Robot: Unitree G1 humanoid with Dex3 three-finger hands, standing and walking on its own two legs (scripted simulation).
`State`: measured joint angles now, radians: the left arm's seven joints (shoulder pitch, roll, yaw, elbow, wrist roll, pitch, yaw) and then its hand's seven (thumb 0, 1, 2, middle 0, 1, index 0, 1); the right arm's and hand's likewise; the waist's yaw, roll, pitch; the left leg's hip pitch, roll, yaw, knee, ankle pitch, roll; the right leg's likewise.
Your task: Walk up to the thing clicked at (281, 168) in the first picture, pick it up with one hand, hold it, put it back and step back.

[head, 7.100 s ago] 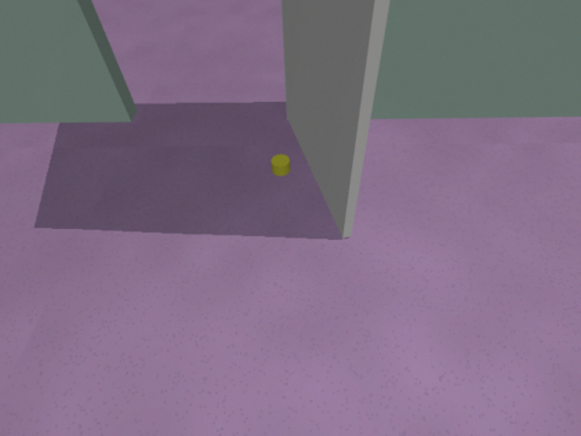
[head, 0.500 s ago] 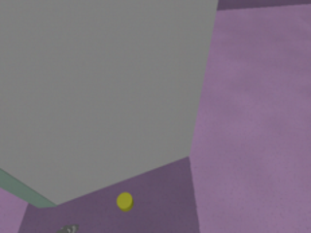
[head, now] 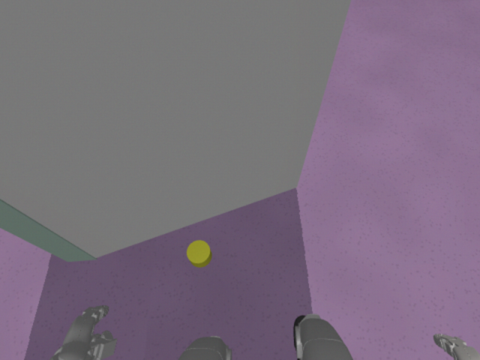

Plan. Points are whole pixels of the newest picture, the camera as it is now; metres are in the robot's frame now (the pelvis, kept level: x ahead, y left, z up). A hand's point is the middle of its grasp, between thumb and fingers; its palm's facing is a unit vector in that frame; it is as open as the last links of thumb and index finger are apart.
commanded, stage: walk up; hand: left
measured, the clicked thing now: (199, 253) +0.47 +0.22 -0.72
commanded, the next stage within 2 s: stand in 1.70 s
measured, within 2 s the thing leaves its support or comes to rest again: neither
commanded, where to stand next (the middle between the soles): +0.13 -0.03 m, yaw -2 degrees
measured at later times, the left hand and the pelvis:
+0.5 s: hand out of the picture +0.11 +0.22 -0.12, palm faces -0.17 -0.90 -0.39, open 7.4 cm; pelvis +0.00 -0.05 +0.01, yaw -6 degrees
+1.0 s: hand (129, 342) +0.14 +0.23 -0.14, palm faces -0.04 -0.90 -0.44, open 7.4 cm; pelvis +0.03 -0.04 +0.00, yaw -1 degrees
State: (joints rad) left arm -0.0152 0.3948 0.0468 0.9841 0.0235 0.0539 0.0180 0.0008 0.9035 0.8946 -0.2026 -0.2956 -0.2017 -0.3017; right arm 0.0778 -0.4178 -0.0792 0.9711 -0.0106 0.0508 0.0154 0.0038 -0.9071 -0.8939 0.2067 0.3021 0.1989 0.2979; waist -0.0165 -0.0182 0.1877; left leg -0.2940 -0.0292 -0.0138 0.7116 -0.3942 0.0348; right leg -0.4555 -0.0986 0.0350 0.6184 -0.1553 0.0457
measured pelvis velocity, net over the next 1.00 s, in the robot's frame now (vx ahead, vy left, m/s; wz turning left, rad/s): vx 0.03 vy -0.04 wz -0.01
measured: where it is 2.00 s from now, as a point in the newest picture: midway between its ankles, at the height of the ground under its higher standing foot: outside the picture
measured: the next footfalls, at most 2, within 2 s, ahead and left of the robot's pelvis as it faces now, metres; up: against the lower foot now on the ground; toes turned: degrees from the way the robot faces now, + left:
right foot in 0.48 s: +0.07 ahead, -0.18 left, +0.00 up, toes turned -7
left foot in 1.00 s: +0.08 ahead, +0.09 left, +0.00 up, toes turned -3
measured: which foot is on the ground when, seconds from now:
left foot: down 0.00-0.50, up 0.52-0.98, down 1.00-1.00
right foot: down 0.00-0.00, up 0.02-0.46, down 0.48-1.00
